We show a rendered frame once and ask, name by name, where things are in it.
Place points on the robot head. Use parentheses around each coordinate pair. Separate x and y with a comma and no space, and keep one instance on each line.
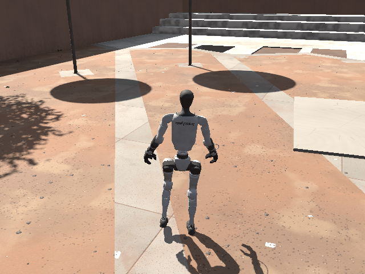
(186,99)

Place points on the right robot forearm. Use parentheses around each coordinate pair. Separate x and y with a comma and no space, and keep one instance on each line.
(211,148)

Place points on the right robot upper arm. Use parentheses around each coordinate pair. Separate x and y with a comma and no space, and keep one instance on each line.
(205,130)

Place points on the robot right thigh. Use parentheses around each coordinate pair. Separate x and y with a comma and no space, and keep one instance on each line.
(194,173)

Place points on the robot left hand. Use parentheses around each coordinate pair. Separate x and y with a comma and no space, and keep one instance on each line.
(146,156)

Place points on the left robot forearm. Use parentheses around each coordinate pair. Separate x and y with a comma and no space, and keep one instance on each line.
(152,146)

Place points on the robot right hand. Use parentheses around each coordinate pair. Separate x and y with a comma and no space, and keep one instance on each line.
(214,157)

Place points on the left robot upper arm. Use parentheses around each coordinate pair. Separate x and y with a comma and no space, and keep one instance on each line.
(167,118)

